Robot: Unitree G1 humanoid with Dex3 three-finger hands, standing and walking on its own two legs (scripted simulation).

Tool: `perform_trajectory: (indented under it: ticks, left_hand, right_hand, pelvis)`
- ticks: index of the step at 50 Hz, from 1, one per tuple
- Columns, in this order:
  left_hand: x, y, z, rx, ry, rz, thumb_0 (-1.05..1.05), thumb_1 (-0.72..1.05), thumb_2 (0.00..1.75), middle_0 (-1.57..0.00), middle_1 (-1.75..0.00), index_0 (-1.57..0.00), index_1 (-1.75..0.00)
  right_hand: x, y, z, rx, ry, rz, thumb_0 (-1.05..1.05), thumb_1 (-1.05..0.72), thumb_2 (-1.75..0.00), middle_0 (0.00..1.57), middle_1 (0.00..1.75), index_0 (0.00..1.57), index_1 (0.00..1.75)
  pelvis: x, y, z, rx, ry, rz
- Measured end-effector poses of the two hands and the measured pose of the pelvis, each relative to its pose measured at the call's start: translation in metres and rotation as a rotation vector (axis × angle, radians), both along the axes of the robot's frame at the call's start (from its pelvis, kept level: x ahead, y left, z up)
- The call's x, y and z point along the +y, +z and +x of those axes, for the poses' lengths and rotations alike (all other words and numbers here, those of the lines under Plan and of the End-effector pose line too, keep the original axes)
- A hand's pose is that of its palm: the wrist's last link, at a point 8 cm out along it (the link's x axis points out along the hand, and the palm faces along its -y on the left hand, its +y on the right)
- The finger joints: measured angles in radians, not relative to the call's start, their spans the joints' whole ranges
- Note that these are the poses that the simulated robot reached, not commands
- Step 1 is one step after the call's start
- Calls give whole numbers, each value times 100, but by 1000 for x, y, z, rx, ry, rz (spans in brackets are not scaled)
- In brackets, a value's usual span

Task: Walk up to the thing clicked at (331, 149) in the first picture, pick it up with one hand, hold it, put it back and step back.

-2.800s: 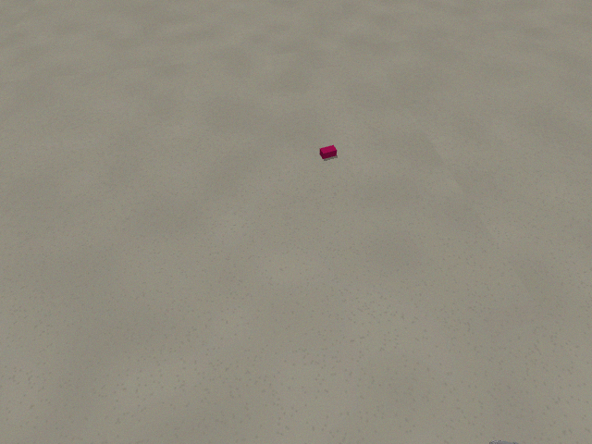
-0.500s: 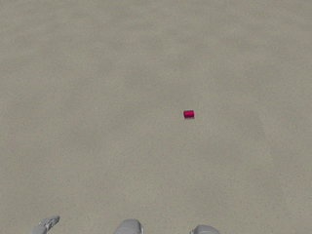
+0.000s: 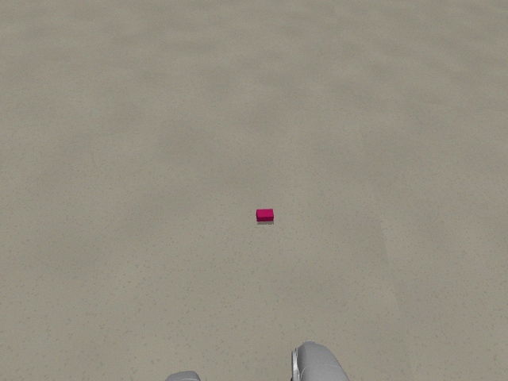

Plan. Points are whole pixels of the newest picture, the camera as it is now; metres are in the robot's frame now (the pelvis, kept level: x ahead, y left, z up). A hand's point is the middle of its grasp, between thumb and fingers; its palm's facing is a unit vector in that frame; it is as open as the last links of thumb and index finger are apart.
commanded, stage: walk up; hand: left
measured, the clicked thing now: (264, 215) +0.89 -0.10 -0.73
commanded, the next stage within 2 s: none
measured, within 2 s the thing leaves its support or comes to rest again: neither
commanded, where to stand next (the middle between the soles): +0.51 -0.37 m, yaw +6 degrees
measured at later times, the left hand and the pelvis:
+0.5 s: hand (182, 354) +0.18 +0.14 -0.16, palm faces +0.03 -0.95 -0.30, open 7.4 cm; pelvis +0.17 -0.14 -0.01, yaw +4 degrees
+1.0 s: hand (265, 246) +0.39 -0.02 -0.13, palm faces +0.02 -0.93 -0.37, open 7.4 cm; pelvis +0.30 -0.30 -0.01, yaw +3 degrees
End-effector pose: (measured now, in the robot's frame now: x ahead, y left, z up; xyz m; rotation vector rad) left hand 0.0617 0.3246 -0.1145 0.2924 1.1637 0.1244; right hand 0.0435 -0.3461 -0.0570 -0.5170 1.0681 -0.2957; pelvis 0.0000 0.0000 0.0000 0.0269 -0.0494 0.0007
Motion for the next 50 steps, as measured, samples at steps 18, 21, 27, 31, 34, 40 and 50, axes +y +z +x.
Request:
perform_trajectory:
  ticks: [18, 21, 27, 31, 34, 40, 50]
  left_hand:
    - [-117, 20, 74, 11, 103, 69, 0, 90, 90, -20, -30, -20, -30]
    - [-128, 10, 82, 44, 120, 41, 0, 90, 90, -20, -30, -20, -30]
    - [-154, -14, 131, 87, 82, -2, 0, 90, 90, -20, -30, -20, -30]
    - [-173, -11, 176, 49, 52, -18, 0, 90, 90, -20, -30, -20, -30]
    - [-187, -6, 210, 15, 38, -15, 0, 90, 90, -20, -30, -20, -30]
    - [-225, 8, 277, -47, 11, 16, 0, 90, 90, -20, -30, -20, -30]
    - [-302, 25, 316, -93, 47, 85, 0, 90, 90, -20, -30, -20, -30]
  right_hand:
    - [-104, -28, 153, 72, 65, 81, 1, -90, -89, 21, 30, 20, 30]
    - [-104, -22, 181, 67, 95, 76, 1, -90, -89, 21, 30, 20, 30]
    - [-126, -12, 209, 18, 59, 20, 0, -90, -89, 21, 30, 21, 30]
    - [-152, 3, 215, 29, 22, -9, 0, -90, -89, 21, 30, 21, 30]
    - [-176, 9, 219, 49, 9, -25, 0, -90, -89, 21, 30, 21, 30]
    - [-237, 1, 230, 98, -12, -30, 1, -90, -89, 21, 30, 21, 30]
    - [-312, -39, 310, 119, -11, 29, 1, -90, -89, 21, 30, 20, 30]
  pelvis:
    - [-120, 4, 120, 29, 42, -42]
    - [-128, 4, 142, 31, 51, -44]
    - [-143, -3, 180, 19, 57, -23]
    - [-163, 4, 203, 12, 47, -10]
    - [-181, 7, 218, 8, 43, -11]
    - [-229, 2, 249, 13, 39, -8]
    - [-304, -5, 303, 13, 51, -22]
